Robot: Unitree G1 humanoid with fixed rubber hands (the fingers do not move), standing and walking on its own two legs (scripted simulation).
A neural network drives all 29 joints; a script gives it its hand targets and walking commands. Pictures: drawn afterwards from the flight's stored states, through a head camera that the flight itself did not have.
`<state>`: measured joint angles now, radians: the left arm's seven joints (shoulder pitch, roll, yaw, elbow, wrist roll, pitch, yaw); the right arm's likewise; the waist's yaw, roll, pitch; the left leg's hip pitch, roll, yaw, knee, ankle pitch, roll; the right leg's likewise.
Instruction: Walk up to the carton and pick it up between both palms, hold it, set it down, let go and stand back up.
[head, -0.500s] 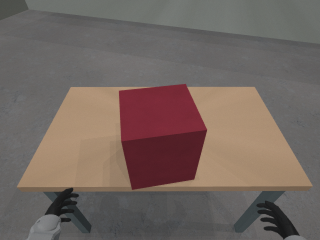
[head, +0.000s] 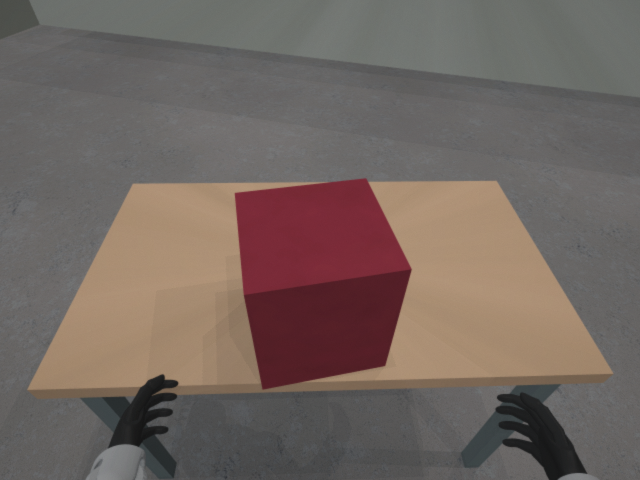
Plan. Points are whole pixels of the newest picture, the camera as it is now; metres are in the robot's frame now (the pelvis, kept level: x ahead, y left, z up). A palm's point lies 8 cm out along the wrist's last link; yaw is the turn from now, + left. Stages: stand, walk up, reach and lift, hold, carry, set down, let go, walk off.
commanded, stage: reach and lift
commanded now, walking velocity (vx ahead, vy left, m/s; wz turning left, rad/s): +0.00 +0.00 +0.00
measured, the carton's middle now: (314, 284) +0.42 +0.03 -0.01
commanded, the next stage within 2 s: none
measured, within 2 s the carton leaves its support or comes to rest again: neither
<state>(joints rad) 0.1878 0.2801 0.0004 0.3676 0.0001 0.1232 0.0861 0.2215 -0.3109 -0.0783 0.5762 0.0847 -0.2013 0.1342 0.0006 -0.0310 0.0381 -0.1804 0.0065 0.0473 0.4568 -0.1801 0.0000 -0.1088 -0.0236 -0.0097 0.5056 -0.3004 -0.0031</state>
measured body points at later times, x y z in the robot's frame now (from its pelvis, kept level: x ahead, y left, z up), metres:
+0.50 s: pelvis +0.01 +0.00 +0.00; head -0.01 +0.00 +0.45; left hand +0.21 +0.22 -0.01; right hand +0.20 -0.26 -0.01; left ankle +0.05 +0.12 -0.74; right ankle -0.01 -0.12 -0.74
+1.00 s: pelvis +0.02 +0.00 +0.00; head -0.01 +0.00 +0.45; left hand +0.24 +0.22 +0.02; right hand +0.25 -0.24 +0.02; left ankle +0.05 +0.12 -0.74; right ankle -0.01 -0.12 -0.74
